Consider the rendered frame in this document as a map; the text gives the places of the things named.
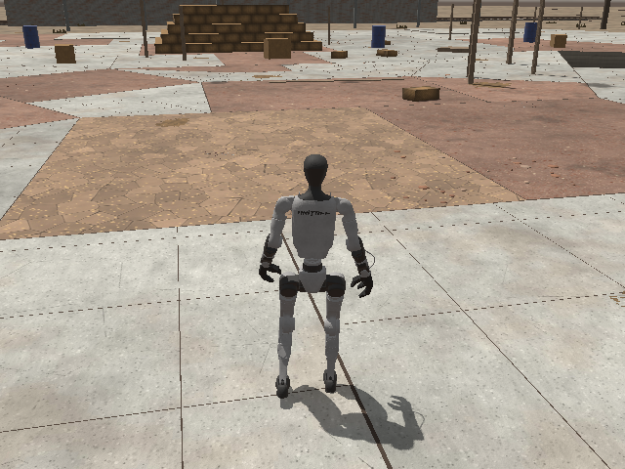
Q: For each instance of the robot right shin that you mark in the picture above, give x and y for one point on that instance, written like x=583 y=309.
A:
x=331 y=350

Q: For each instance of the robot left upper arm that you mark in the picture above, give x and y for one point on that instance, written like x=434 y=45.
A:
x=283 y=205

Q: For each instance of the robot right hand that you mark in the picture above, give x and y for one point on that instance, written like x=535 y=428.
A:
x=364 y=281

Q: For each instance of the robot right upper arm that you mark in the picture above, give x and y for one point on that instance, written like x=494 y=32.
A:
x=344 y=206

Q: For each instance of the robot left hand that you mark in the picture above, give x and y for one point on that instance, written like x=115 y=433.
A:
x=272 y=268

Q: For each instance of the robot head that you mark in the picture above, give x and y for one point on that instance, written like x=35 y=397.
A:
x=315 y=168

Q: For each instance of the left robot forearm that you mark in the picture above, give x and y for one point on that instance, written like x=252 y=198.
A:
x=268 y=254

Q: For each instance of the right robot forearm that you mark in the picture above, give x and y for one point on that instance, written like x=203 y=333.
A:
x=361 y=261

